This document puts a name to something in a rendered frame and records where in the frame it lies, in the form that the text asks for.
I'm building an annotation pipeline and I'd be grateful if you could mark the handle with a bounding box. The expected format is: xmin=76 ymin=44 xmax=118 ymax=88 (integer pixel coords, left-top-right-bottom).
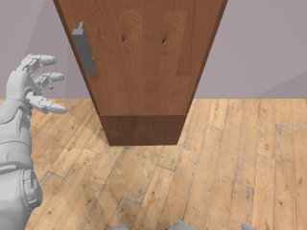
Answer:
xmin=72 ymin=22 xmax=95 ymax=74

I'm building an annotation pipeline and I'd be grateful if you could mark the left robot forearm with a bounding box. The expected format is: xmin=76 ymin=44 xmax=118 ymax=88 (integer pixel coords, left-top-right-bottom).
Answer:
xmin=0 ymin=100 xmax=34 ymax=175

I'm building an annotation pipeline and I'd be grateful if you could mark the cupboard door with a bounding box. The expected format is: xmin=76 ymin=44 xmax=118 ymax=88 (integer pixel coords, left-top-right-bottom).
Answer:
xmin=59 ymin=0 xmax=224 ymax=116

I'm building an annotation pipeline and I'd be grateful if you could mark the left robot shin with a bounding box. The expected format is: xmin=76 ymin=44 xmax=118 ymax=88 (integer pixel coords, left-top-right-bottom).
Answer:
xmin=118 ymin=224 xmax=128 ymax=229

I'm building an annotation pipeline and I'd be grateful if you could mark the robot left upper arm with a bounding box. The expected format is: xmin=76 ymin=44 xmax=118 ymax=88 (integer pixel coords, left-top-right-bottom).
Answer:
xmin=0 ymin=169 xmax=43 ymax=230

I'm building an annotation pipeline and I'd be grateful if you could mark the right robot shin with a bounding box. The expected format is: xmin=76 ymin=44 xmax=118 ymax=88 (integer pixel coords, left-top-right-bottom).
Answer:
xmin=172 ymin=221 xmax=183 ymax=227

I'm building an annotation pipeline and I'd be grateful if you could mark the robot shin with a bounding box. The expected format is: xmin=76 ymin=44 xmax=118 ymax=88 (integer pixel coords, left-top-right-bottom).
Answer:
xmin=172 ymin=221 xmax=183 ymax=227
xmin=118 ymin=224 xmax=128 ymax=229

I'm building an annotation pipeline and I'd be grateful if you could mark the left robot hand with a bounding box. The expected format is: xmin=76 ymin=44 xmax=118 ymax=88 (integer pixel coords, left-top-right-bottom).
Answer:
xmin=6 ymin=54 xmax=67 ymax=115

